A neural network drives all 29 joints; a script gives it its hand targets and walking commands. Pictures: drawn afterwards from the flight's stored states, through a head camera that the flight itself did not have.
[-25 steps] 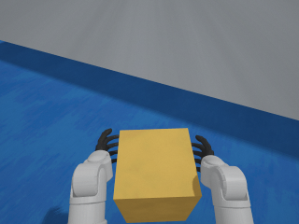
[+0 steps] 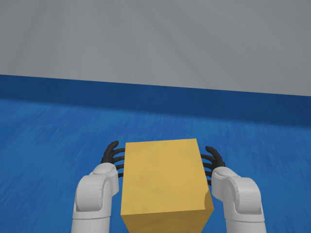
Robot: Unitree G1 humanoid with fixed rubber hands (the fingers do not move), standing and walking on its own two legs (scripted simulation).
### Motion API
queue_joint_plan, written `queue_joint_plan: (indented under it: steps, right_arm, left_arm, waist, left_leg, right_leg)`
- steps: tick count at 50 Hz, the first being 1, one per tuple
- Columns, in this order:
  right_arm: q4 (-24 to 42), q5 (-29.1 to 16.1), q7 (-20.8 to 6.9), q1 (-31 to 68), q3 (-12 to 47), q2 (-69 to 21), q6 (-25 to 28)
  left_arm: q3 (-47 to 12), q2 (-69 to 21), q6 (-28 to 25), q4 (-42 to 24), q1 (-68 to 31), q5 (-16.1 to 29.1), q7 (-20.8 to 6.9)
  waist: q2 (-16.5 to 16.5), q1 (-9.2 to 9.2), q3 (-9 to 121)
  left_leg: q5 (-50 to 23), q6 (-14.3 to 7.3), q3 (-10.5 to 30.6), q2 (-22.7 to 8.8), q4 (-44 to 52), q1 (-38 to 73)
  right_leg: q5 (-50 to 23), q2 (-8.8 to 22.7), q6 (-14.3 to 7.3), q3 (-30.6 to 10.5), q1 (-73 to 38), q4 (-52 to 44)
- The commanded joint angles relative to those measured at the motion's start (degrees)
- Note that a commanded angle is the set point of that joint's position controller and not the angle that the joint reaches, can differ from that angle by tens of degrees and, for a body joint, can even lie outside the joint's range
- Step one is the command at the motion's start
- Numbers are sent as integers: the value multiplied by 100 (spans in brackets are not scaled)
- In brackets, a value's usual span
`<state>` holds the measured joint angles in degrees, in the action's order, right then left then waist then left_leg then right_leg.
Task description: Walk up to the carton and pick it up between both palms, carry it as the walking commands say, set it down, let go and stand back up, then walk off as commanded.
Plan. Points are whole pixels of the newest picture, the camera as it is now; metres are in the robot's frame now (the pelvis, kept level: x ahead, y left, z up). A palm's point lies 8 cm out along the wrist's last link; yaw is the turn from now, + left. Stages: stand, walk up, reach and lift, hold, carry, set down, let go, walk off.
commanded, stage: carry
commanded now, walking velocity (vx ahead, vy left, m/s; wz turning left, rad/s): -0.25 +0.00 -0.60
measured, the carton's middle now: (163, 193) +0.23 +0.00 +0.01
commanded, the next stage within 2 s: none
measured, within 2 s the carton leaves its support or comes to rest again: neither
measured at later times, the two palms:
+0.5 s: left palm out of the picture +0.10 +0.08 +0.11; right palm out of the picture +0.01 -0.17 +0.09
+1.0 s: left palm out of the picture -0.09 +0.09 +0.11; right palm out of the picture -0.24 -0.12 +0.11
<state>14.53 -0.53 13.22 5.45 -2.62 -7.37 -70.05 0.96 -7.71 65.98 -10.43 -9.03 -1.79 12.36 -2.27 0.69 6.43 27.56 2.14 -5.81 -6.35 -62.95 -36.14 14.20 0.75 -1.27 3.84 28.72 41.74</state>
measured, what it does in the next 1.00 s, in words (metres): walks backwards, turning right: left foot, then right foot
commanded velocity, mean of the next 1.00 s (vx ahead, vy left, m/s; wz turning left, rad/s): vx -0.25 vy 0.00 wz -0.60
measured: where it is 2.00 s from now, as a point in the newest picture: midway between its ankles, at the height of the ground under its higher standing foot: outside the picture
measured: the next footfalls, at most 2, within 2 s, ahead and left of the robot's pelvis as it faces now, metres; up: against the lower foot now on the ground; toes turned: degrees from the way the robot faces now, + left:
left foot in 0.16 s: -0.02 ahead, +0.10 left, +0.00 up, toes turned +0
right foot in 0.48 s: -0.17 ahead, -0.11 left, +0.00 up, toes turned -25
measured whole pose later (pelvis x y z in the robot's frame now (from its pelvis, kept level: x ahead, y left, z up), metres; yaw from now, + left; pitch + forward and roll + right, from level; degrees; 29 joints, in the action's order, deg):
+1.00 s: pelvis -0.38 +0.12 +0.02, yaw -35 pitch +1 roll -2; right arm 20.1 -0.2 12.1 4.6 -0.2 -7.4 -67.0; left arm -0.2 -7.4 65.2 -19.8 -6.3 -2.2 13.2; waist -0.7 2.2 5.6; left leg 16.4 -2.9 -11.8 -6.6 -38.5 -22.7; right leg 22.2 2.7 3.4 4.8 37.1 65.7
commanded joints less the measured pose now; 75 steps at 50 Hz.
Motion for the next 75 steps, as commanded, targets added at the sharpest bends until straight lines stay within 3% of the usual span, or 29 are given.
queue_joint_plan:
  steps: [1,6,8,10,12,21,22,24,25,28,36,37,38,39,40,41,43,52,54,56,59,62,68,69,70,71,72,73,75]
  right_arm:
    - [1982,-1674,-745,4037,3455,-5871,813]
    - [1714,-1644,-788,3151,3406,-5591,801]
    - [1503,-1528,-794,2827,3171,-5378,811]
    - [1659,-1408,-822,2998,3160,-5521,866]
    - [1654,-1267,-829,2925,3071,-5338,799]
    - [1495,-931,-593,2605,2769,-4858,571]
    - [1388,-932,-570,2562,2771,-4827,546]
    - [1407,-954,-566,2776,2920,-4880,500]
    - [1467,-1042,-610,3046,2968,-4981,507]
    - [1804,-1488,-765,3861,3452,-5729,691]
    - [1979,-1687,-867,3234,3598,-5647,845]
    - [1850,-1648,-868,3020,3499,-5569,823]
    - [1630,-1568,-859,2664,3348,-5496,801]
    - [1552,-1506,-850,2647,3197,-5353,798]
    - [1467,-1457,-870,2576,3151,-5435,814]
    - [1741,-1408,-891,2902,3095,-5532,879]
    - [1739,-1283,-893,2929,3047,-5307,789]
    - [1520,-835,-595,2404,2613,-4794,570]
    - [1371,-858,-562,2375,2645,-4805,526]
    - [1495,-915,-579,2681,2878,-4853,484]
    - [1881,-1419,-750,3608,3317,-5609,680]
    - [2352,-1732,-852,4099,3580,-5910,860]
    - [1989,-1744,-889,2945,3598,-5603,839]
    - [1826,-1699,-886,2723,3475,-5603,835]
    - [1737,-1603,-885,2612,3334,-5418,849]
    - [1661,-1530,-877,2534,3217,-5441,863]
    - [1784,-1463,-917,2745,3082,-5589,918]
    - [1989,-1349,-910,2812,3149,-5504,902]
    - [1911,-1317,-928,2790,3000,-5324,869]
  left_arm:
    - [-2638,-5873,-330,-1482,-2525,1447,-799]
    - [-2687,-5502,-309,-1493,-1804,1222,-662]
    - [-2767,-5318,-241,-1521,-1801,1222,-659]
    - [-3166,-5495,-242,-1778,-2299,1401,-758]
    - [-3173,-5517,-221,-1583,-2178,1412,-764]
    - [-2957,-5186,86,-1139,-1890,1512,-793]
    - [-2867,-5153,104,-1059,-1786,1480,-801]
    - [-2713,-5015,110,-982,-1673,1437,-838]
    - [-2822,-5195,63,-1074,-1859,1516,-865]
    - [-2668,-5732,-173,-1296,-2220,1446,-927]
    - [-2703,-5575,-386,-1699,-1686,1211,-726]
    - [-2729,-5490,-332,-1661,-1603,1182,-700]
    - [-2790,-5372,-266,-1641,-1605,1197,-686]
    - [-2776,-5285,-213,-1594,-1523,1212,-705]
    - [-2821,-5278,-236,-1680,-1862,1258,-735]
    - [-3213,-5491,-238,-1924,-2223,1461,-810]
    - [-3151,-5494,-223,-1617,-2003,1375,-771]
    - [-3084,-5133,89,-1392,-1848,1592,-763]
    - [-2965,-5131,128,-1252,-1790,1547,-793]
    - [-2806,-5052,125,-1102,-1651,1468,-816]
    - [-2805,-5672,-128,-1419,-2041,1492,-888]
    - [-2771,-5947,-353,-1796,-2341,1459,-886]
    - [-2659,-5463,-419,-1885,-1495,1142,-659]
    - [-2746,-5386,-371,-1938,-1625,1166,-641]
    - [-2807,-5370,-307,-1845,-1529,1194,-674]
    - [-2856,-5340,-296,-1881,-1759,1253,-713]
    - [-3206,-5532,-280,-2124,-2178,1435,-788]
    - [-3223,-5608,-267,-1927,-2126,1438,-795]
    - [-3266,-5594,-291,-1890,-2031,1516,-778]
  waist:
    - [1406,-30,1810]
    - [755,-75,2427]
    - [-2207,-36,2183]
    - [-1489,-104,1576]
    - [-384,3,1425]
    - [-689,-21,1425]
    - [-122,28,1557]
    - [2686,-4,1337]
    - [2547,13,1221]
    - [1337,-44,1364]
    - [1522,22,2104]
    - [1067,-90,2294]
    - [-117,-198,2239]
    - [-2280,-78,2064]
    - [-1841,-52,1585]
    - [-1580,-137,1254]
    - [-277,-21,1096]
    - [-1047,-42,1320]
    - [113,49,1623]
    - [2782,-18,1343]
    - [1408,-26,1277]
    - [1361,-38,1617]
    - [1273,-43,2326]
    - [456,-160,2333]
    - [-1629,-105,2224]
    - [-1996,-58,1719]
    - [-1960,-125,1243]
    - [-746,-110,1094]
    - [-355,-14,1102]
  left_leg:
    - [-491,66,137,397,324,819]
    - [-369,-263,-71,541,4106,2995]
    - [-1915,-1389,2947,-2319,4443,3031]
    - [-3383,-1752,1564,-2093,4174,2173]
    - [-4116,-1261,676,-1476,3770,2093]
    - [-2057,-932,85,-1425,3165,1723]
    - [-2113,-653,-134,-1261,2497,1469]
    - [817,50,-76,-191,414,-756]
    - [824,65,441,-151,-357,-629]
    - [-421,77,401,64,-859,114]
    - [165,-105,-203,842,2747,2072]
    - [-22,-263,-258,720,4069,2937]
    - [454,-590,940,-193,4757,3644]
    - [-1247,-1281,3042,-2092,4509,3067]
    - [-2163,-1766,2838,-2750,4597,2283]
    - [-3327,-1742,1854,-2287,4281,2000]
    - [-4092,-1131,577,-1416,3880,2125]
    - [-2526,-955,119,-1547,3356,1980]
    - [-2270,-416,-322,-1220,2094,1417]
    - [1023,115,132,-264,-27,-671]
    - [-40,159,375,-78,-857,72]
    - [-452,124,203,216,-451,377]
    - [114,-179,-219,658,3366,2536]
    - [369,-434,520,116,4417,3370]
    - [-362,-1055,2651,-1694,4657,3250]
    - [-1508,-1704,3086,-2771,4543,2388]
    - [-2757,-1789,2210,-2484,4341,1921]
    - [-3262,-1574,1248,-1843,4098,1793]
    - [-3646,-898,191,-1380,3705,2067]
  right_leg:
    - [357,1233,-148,-1608,-641,-2459]
    - [137,661,513,-1148,-683,-2118]
    - [1931,-448,668,-50,1036,1030]
    - [1551,310,434,-231,1201,2312]
    - [891,113,339,-70,788,2736]
    - [523,40,286,539,-604,-480]
    - [431,212,240,10,-1103,-1262]
    - [-2331,2192,-495,-2975,-1850,-1916]
    - [-2841,2269,-867,-2691,-1226,-1718]
    - [-89,1496,-361,-1893,-374,-2123]
    - [454,991,379,-1509,-931,-3000]
    - [383,705,694,-1122,-754,-2595]
    - [361,163,1004,-655,125,-1425]
    - [1638,-453,833,-118,882,877]
    - [2296,-175,685,-61,1171,2351]
    - [1726,424,500,-470,1311,2816]
    - [753,95,422,-135,1113,3245]
    - [602,180,380,572,-289,77]
    - [125,378,299,-127,-1374,-1560]
    - [-2936,2359,-578,-2913,-1706,-1818]
    - [-1445,1631,-441,-1765,-513,-1891]
    - [652,1474,-208,-1639,-552,-2333]
    - [313,868,517,-1075,-873,-2538]
    - [428,468,849,-781,-224,-1761]
    - [1030,-212,945,-122,668,205]
    - [2234,-303,782,100,1166,2106]
    - [1915,425,529,-533,1433,2911]
    - [1220,277,510,-319,1159,3440]
    - [740,207,448,-77,1027,3025]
